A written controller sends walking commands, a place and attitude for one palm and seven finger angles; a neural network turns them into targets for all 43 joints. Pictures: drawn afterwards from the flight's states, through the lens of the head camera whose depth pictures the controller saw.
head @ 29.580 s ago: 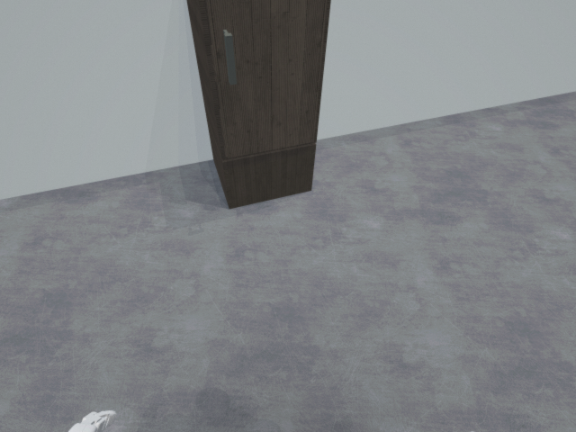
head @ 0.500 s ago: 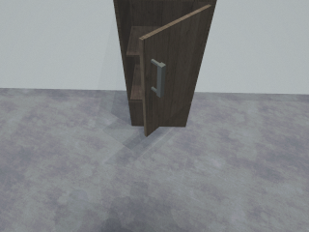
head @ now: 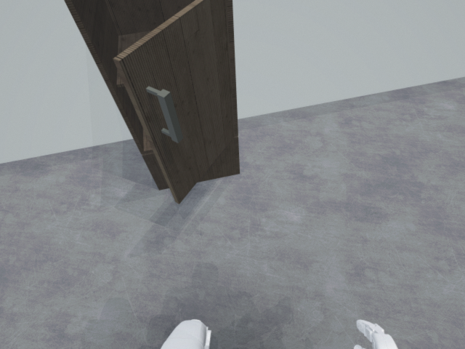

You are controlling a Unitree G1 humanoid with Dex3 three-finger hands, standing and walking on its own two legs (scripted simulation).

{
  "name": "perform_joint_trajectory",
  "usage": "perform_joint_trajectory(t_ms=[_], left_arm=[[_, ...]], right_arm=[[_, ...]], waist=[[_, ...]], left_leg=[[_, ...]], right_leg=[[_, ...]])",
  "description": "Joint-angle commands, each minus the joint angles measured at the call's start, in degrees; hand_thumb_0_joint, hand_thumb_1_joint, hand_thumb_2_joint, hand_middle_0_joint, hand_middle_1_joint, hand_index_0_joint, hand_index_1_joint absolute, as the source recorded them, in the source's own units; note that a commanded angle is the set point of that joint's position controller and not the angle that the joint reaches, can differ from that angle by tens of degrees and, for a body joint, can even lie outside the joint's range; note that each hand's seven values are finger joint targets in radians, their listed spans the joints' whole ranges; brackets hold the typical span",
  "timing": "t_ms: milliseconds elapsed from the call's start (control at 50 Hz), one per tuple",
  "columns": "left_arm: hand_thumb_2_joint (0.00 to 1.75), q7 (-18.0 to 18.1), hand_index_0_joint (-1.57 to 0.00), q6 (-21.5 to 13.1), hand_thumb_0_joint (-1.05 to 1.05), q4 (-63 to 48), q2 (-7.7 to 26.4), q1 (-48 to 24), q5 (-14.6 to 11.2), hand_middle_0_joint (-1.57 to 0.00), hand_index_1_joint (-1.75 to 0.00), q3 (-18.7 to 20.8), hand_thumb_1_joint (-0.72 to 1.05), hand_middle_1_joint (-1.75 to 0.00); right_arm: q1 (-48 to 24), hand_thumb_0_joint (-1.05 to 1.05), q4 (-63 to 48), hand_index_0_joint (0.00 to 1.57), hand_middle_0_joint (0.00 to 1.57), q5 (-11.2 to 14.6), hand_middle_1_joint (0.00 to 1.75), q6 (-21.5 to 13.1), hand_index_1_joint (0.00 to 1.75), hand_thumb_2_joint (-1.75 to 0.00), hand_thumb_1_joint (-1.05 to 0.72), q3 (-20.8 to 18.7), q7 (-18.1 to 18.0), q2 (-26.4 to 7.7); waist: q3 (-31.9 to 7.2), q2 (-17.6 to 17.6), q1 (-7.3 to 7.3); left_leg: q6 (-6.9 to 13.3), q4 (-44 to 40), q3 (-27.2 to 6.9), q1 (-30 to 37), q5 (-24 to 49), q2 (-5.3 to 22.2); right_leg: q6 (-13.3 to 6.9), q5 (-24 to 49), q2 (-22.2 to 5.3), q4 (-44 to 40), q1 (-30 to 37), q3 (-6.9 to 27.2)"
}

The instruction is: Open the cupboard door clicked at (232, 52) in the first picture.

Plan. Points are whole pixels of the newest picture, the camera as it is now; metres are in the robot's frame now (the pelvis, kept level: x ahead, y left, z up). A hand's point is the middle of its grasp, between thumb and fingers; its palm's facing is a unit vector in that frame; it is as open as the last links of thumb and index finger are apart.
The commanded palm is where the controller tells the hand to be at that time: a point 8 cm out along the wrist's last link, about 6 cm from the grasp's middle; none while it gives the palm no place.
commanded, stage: walk to a spot facing it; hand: left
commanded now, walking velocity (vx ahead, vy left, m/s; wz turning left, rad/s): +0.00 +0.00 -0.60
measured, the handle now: (164, 115) +0.62 +0.24 -0.02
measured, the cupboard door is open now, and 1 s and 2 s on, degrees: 46 46 46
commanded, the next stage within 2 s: none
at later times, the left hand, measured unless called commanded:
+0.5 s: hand (114, 337) +0.14 +0.27 -0.17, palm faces -0.25 -0.94 -0.22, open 7.4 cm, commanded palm none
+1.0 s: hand (174, 312) +0.19 +0.15 -0.16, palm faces -0.55 -0.81 -0.20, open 7.4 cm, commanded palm none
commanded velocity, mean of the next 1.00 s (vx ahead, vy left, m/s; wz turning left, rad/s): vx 0.08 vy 0.00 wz -0.60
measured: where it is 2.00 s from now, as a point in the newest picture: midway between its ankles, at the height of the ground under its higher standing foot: (311, 322)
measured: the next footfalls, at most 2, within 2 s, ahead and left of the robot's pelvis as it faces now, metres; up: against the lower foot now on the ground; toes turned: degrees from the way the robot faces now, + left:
left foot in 0.28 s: +0.07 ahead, +0.16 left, +0.00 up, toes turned -11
right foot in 0.68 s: -0.02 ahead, -0.08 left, +0.00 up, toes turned -30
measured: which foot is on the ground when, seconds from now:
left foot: up 0.00-0.26, down 0.28-0.68, up 0.70-1.00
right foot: down 0.00-0.28, up 0.30-0.66, down 0.68-1.00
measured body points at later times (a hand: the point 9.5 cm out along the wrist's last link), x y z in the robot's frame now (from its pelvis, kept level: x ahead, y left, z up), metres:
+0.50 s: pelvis +0.01 +0.07 +0.00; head +0.07 +0.08 +0.45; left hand +0.15 +0.31 -0.15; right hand +0.00 -0.19 -0.13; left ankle +0.03 +0.17 -0.74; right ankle -0.05 -0.08 -0.66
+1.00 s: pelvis +0.02 +0.04 +0.00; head +0.04 +0.02 +0.45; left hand +0.22 +0.19 -0.15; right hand -0.07 -0.21 -0.14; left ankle +0.10 +0.14 -0.70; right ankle -0.05 -0.06 -0.74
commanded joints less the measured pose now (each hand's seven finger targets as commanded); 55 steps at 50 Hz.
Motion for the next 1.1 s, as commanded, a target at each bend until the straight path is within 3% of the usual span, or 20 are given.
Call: perform_joint_trajectory(t_ms=[0, 140, 200, 220, 240, 260, 280, 380, 560, 620, 640, 660, 680, 760, 860, 960, 1020, 1040, 1060, 1080], left_arm=[[0.90, 0.63, -0.20, -0.48, 0.00, -3.01, 11.09, 5.87, 0.30, -0.20, -0.30, 2.84, 0.90, -0.30], [0.90, 0.35, -0.20, -0.13, 0.00, -5.27, 12.97, 2.75, 0.67, -0.20, -0.30, 3.50, 0.90, -0.30], [0.90, 0.18, -0.20, 0.22, 0.00, -6.00, 12.45, -0.24, 0.35, -0.20, -0.30, 3.32, 0.90, -0.30], [0.90, 0.04, -0.20, 0.31, 0.00, -6.72, 11.22, -1.62, -0.05, -0.20, -0.30, 2.92, 0.90, -0.30], [0.90, -0.53, -0.20, 0.40, 0.00, -7.49, 7.67, 0.30, -0.74, -0.20, -0.30, 2.34, 0.90, -0.30], [0.90, -1.07, -0.20, 0.21, 0.00, -8.03, 8.35, -1.56, -0.21, -0.20, -0.30, 1.97, 0.90, -0.30], [0.90, -1.53, -0.20, 0.41, 0.00, -8.09, 9.62, -2.36, 0.33, -0.20, -0.30, 2.20, 0.90, -0.30], [0.90, -3.24, -0.20, 1.29, 0.00, -5.94, 8.04, 0.01, 0.27, -0.20, -0.30, 2.20, 0.90, -0.30], [0.90, -3.49, -0.20, 0.85, 0.00, -7.42, 6.19, -8.09, 0.04, -0.20, -0.30, 0.17, 0.90, -0.30], [0.90, -3.10, -0.20, 0.32, 0.00, -6.23, 7.51, -4.41, -0.01, -0.20, -0.30, 0.49, 0.90, -0.30], [0.90, -2.67, -0.20, -0.16, 0.00, -5.00, 10.13, -0.05, 0.17, -0.20, -0.30, 1.06, 0.90, -0.30], [0.90, -1.62, -0.20, -0.76, 0.00, -3.81, 16.87, 4.00, 0.77, -0.20, -0.30, 2.41, 0.90, -0.30], [0.90, -0.84, -0.20, -0.55, 0.00, -2.61, 19.38, 6.81, -0.11, -0.20, -0.30, 2.86, 0.90, -0.30], [0.90, 0.33, -0.20, 0.10, 0.00, -5.47, 13.34, -1.79, -0.24, -0.20, -0.30, 1.91, 0.90, -0.30], [0.90, -0.84, -0.20, -0.79, 0.00, -6.58, 13.52, -3.50, 0.40, -0.20, -0.30, 2.25, 0.90, -0.30], [0.90, -1.53, -0.20, -1.54, 0.00, -6.54, 14.19, -2.43, 0.66, -0.20, -0.30, 2.83, 0.90, -0.30], [0.90, -1.89, -0.20, -1.44, 0.00, -7.34, 11.72, -5.73, 0.33, -0.20, -0.30, 2.56, 0.90, -0.30], [0.90, -2.23, -0.20, -1.45, 0.00, -8.10, 7.89, -6.06, 0.10, -0.20, -0.30, 1.68, 0.90, -0.30], [0.90, -2.72, -0.20, -1.55, 0.00, -9.66, 3.94, -6.43, -0.53, -0.20, -0.30, 0.85, 0.90, -0.30], [0.90, -3.11, -0.20, -2.05, 0.00, -11.33, 6.07, -11.05, 0.32, -0.20, -0.30, 1.06, 0.90, -0.30]], right_arm=[[-1.76, 0.00, -5.16, 0.20, 0.20, 0.21, 0.30, -0.96, 0.30, -0.90, -0.90, -0.77, -0.40, -4.16], [-1.08, 0.00, -7.16, 0.20, 0.20, 0.96, 0.30, -2.14, 0.30, -0.90, -0.90, -0.40, -0.28, -3.23], [4.91, 0.00, -5.88, 0.20, 0.20, 1.22, 0.30, -2.74, 0.30, -0.90, -0.90, -0.57, -0.59, -3.88], [9.01, 0.00, -4.79, 0.20, 0.20, 1.03, 0.30, -3.33, 0.30, -0.90, -0.90, -0.76, -0.92, -5.63], [10.76, 0.00, -5.01, 0.20, 0.20, 0.21, 0.30, -4.01, 0.30, -0.90, -0.90, -1.55, -1.19, -11.25], [12.08, 0.00, -5.49, 0.20, 0.20, -0.18, 0.30, -3.68, 0.30, -0.90, -0.90, -1.73, -1.39, -13.74], [10.38, 0.00, -6.40, 0.20, 0.20, -0.80, 0.30, -3.22, 0.30, -0.90, -0.90, -1.10, -1.56, -12.20], [6.05, 0.00, -7.52, 0.20, 0.20, -0.85, 0.30, -3.57, 0.30, -0.90, -0.90, 0.76, -1.27, -7.48], [15.99, 0.00, -3.21, 0.20, 0.20, -0.97, 0.30, -3.24, 0.30, -0.90, -0.90, -0.86, -0.32, -10.54], [15.29, 0.00, -3.24, 0.20, 0.20, -0.58, 0.30, -3.12, 0.30, -0.90, -0.90, -1.26, 0.00, -11.05], [14.58, 0.00, -3.66, 0.20, 0.20, -0.05, 0.30, -3.12, 0.30, -0.90, -0.90, -1.24, 0.36, -10.12], [13.39, 0.00, -5.67, 0.20, 0.20, 0.63, 0.30, -3.05, 0.30, -0.90, -0.90, -0.19, 0.68, -5.65], [9.39, 0.00, -7.22, 0.20, 0.20, 0.36, 0.30, -2.47, 0.30, -0.90, -0.90, 0.14, 0.26, -5.83], [9.72, 0.00, -4.78, 0.20, 0.20, 0.12, 0.30, -1.18, 0.30, -0.90, -0.90, -0.42, 0.40, -5.95], [9.01, 0.00, -4.84, 0.20, 0.20, -0.68, 0.30, -1.53, 0.30, -0.90, -0.90, -1.00, 1.94, -4.94], [8.17, 0.00, -6.22, 0.20, 0.20, -0.28, 0.30, -3.39, 0.30, -0.90, -0.90, -1.35, 2.22, -4.32], [18.65, 0.00, -3.08, 0.20, 0.20, -0.20, 0.30, -4.95, 0.30, -0.90, -0.90, -1.21, 1.42, -4.30], [24.39, 0.00, -1.22, 0.20, 0.20, -0.56, 0.30, -5.63, 0.30, -0.90, -0.90, -1.64, 0.50, -7.47], [29.75, 0.00, -0.42, 0.20, 0.20, -1.78, 0.30, -6.07, 0.30, -0.90, -0.90, -2.92, 0.14, -13.54], [29.31, 0.00, -0.94, 0.20, 0.20, -1.46, 0.30, -6.09, 0.30, -0.90, -0.90, -2.47, -0.30, -14.20]], waist=[[-8.60, -8.21, 1.15], [-9.96, -7.89, 0.15], [-10.13, -7.27, -2.91], [-11.58, -3.42, -4.78], [-12.74, 12.32, -4.71], [-10.11, 15.87, -4.75], [-6.94, 8.19, -3.99], [-6.10, 10.59, -0.19], [-8.19, 12.27, -4.73], [-10.04, 10.26, -2.02], [-12.26, 4.57, 0.43], [-14.06, -14.03, 2.29], [-13.61, -17.20, 4.32], [-9.06, -11.98, -0.13], [-3.33, -9.69, -1.11], [-1.73, -11.42, -1.08], [-4.82, -7.48, -6.36], [-7.11, 3.07, -8.89], [-7.51, 21.86, -10.88], [-4.11, 12.94, -10.40]], left_leg=[[-0.05, -1.56, -1.23, -6.23, -0.80, -0.41], [1.20, -15.70, -1.09, 2.70, -2.63, -2.35], [1.72, -30.69, -1.05, 16.43, 5.22, -3.13], [2.84, -38.58, -3.22, 25.48, 8.53, 0.67], [7.48, -45.93, -19.17, 32.56, 8.49, 15.93], [13.49, -47.84, -27.10, 28.13, 17.46, 26.01], [16.06, -47.23, -23.77, 21.06, 19.86, 26.00], [11.19, -43.93, -1.77, 18.86, 27.32, 13.42], [10.57, -38.97, 4.69, 23.04, 35.69, 16.12], [7.23, -32.25, 6.98, 20.19, 34.39, 15.52], [4.57, -24.92, 9.36, 14.32, 28.51, 13.82], [0.89, -11.94, 14.57, -0.93, 2.59, 6.44], [0.01, -1.66, 8.69, -6.86, -17.02, 2.22], [-0.65, 3.27, 2.86, -6.32, -4.56, 4.69], [-0.66, -5.55, 4.81, -1.42, 0.08, 2.25], [0.63, -17.30, 4.56, 4.82, -2.98, -0.10], [1.19, -33.95, 6.75, 24.98, 2.44, -1.94], [2.90, -41.60, -0.88, 34.15, -5.31, 4.73], [8.17, -51.71, -25.73, 37.21, -22.69, 22.39], [12.50, -56.92, -32.07, 29.81, -25.13, 29.22]], right_leg=[[-5.30, 31.69, -15.34, -4.58, 12.64, 18.22], [-7.24, 27.95, -14.93, -3.49, 7.17, 22.53], [-3.13, 21.28, -11.47, -0.29, -2.43, 21.61], [-0.57, 13.24, -7.97, 3.30, -8.48, 17.74], [3.02, -8.79, 0.37, 12.84, -19.04, 8.96], [6.05, -23.07, 0.09, 26.04, -21.78, -0.29], [6.61, -21.16, -3.13, 34.18, -20.17, 0.42], [8.20, -9.68, -5.69, 41.38, -19.57, -4.25], [6.38, -11.27, -5.51, 15.65, -9.34, -11.52], [4.59, -1.16, -5.05, 1.68, 1.22, -11.93], [3.01, 7.85, -8.10, -4.02, 11.27, -8.02], [-2.35, 27.27, -22.37, -6.50, 22.44, 10.24], [-7.78, 45.10, -28.62, -4.07, 21.03, 16.27], [-6.40, 21.85, -19.73, -5.80, 11.53, 8.34], [-6.07, -14.78, -16.51, -13.91, -0.51, 11.60], [-7.64, -22.02, -16.78, -14.72, -5.21, 17.28], [-3.73, -23.01, -11.04, -7.14, -15.66, 12.95], [-0.92, -21.47, -5.92, 3.73, -22.56, 8.17], [2.77, -23.80, 1.57, 25.06, -33.14, -3.16], [2.72, -18.85, -4.82, 34.13, -34.79, -1.34]])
